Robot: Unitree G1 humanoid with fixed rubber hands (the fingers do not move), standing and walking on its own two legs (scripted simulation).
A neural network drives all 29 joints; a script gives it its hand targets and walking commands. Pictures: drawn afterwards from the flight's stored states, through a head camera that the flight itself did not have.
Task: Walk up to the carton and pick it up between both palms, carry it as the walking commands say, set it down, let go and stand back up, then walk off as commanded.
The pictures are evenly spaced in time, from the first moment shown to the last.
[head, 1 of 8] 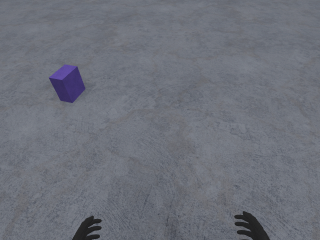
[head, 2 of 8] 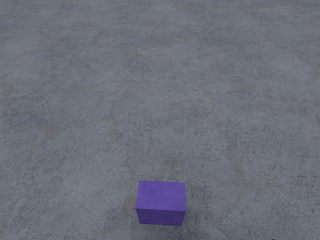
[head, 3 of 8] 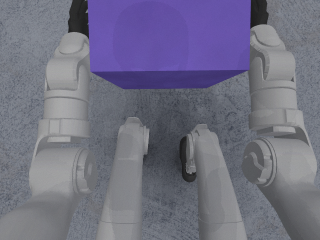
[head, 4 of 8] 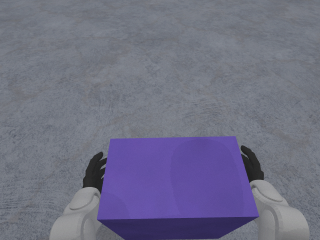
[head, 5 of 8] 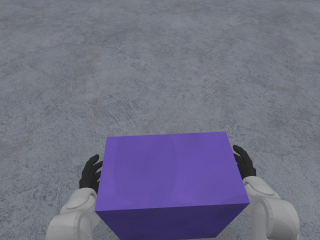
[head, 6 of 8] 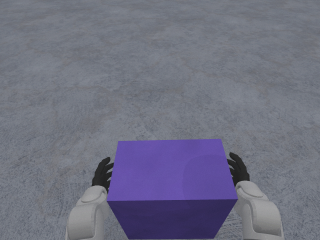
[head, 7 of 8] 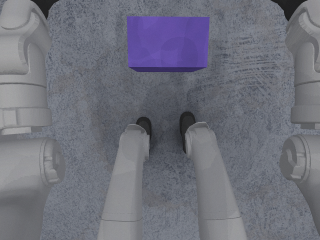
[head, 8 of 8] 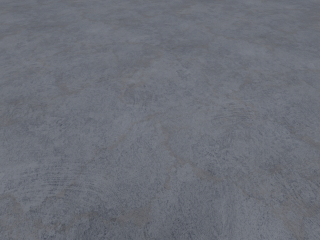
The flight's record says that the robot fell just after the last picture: no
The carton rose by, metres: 0.68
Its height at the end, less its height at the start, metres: +0.00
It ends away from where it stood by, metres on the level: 1.67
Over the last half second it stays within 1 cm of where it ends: yes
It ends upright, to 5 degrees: yes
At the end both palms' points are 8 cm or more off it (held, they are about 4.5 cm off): yes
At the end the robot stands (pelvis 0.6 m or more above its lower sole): yes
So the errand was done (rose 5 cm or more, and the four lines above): yes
